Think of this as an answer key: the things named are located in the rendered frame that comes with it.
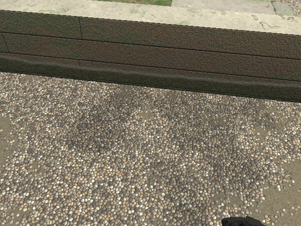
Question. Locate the robot right hand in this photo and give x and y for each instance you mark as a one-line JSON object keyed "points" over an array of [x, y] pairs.
{"points": [[240, 221]]}

